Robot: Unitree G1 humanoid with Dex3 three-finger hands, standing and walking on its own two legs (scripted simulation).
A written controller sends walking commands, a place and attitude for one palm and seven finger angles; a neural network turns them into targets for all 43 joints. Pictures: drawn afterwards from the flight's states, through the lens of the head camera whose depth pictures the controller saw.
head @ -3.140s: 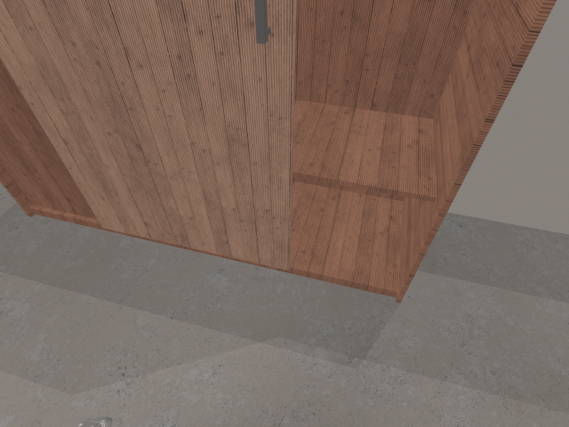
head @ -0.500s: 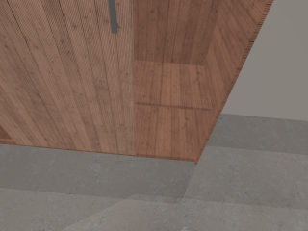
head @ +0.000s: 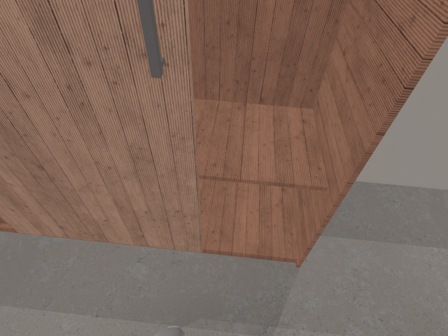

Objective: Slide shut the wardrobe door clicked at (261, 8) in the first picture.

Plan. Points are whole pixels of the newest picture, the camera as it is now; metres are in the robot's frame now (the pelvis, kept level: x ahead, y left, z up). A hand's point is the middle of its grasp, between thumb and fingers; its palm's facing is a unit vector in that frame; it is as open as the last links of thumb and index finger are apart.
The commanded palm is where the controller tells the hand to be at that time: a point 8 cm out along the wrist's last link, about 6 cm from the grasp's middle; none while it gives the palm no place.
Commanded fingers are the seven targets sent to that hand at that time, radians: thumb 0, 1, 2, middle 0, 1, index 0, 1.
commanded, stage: come to a stop and stand still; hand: left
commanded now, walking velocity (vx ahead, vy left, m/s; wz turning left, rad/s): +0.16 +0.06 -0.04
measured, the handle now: (152, 26) +0.56 +0.16 +0.28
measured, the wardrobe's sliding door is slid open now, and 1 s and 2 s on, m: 0.44 0.44 0.44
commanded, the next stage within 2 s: look again from close up in 1.54 s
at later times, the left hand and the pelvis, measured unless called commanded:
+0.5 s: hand out of the picture +0.08 +0.21 -0.17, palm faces +0.03 -0.97 -0.26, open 7.4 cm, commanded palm none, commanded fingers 0.00 0.90 0.90 -0.20 -0.30 -0.20 -0.30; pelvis +0.05 +0.01 -0.01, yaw -2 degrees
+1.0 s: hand out of the picture +0.05 +0.20 -0.17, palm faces +0.05 -0.98 -0.20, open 7.4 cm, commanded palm none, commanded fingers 0.00 0.90 0.90 -0.20 -0.30 -0.20 -0.30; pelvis +0.04 +0.01 +0.01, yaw -1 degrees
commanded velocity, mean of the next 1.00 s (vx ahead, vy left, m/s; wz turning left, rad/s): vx -0.06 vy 0.00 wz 0.00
